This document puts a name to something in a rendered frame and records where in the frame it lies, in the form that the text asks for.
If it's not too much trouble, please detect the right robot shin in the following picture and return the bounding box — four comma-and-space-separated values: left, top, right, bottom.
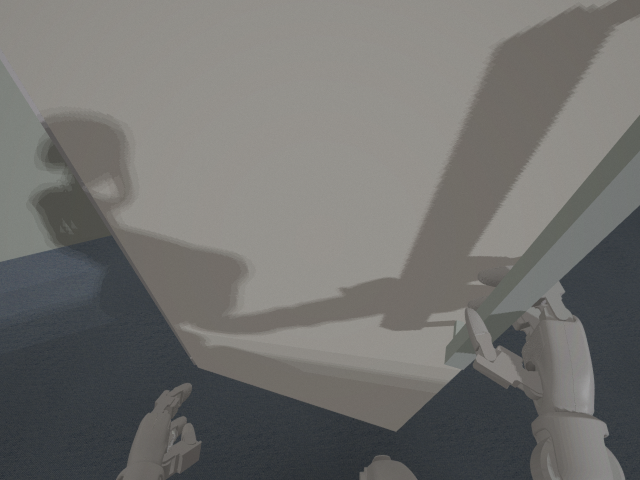
371, 455, 391, 464

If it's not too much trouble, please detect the robot right forearm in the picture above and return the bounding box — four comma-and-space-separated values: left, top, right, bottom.
530, 412, 625, 480

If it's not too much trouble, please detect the robot left hand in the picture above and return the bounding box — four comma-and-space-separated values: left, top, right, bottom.
127, 383, 202, 480

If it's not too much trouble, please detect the robot right thigh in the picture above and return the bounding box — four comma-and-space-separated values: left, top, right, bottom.
359, 460, 418, 480

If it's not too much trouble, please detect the robot right hand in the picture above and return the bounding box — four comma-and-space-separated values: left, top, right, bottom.
465, 265, 595, 416

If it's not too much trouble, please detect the handle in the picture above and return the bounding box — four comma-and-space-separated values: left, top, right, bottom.
444, 115, 640, 370

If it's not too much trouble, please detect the fridge door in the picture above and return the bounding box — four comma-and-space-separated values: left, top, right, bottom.
0, 0, 640, 432

